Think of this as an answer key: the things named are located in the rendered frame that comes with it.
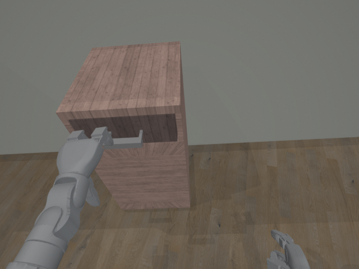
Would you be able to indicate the right robot hand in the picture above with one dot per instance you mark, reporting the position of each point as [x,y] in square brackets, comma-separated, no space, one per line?
[294,257]

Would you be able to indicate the handle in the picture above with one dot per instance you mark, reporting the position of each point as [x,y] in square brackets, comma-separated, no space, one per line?
[126,143]

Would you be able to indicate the cabinet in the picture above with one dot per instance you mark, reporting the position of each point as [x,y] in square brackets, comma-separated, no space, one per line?
[130,80]

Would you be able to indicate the drawer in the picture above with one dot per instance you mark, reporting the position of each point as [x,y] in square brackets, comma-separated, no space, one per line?
[156,128]

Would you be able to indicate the left robot forearm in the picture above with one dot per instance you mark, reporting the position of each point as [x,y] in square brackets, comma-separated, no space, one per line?
[47,242]

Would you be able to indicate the left robot hand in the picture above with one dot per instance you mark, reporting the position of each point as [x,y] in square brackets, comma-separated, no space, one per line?
[81,155]

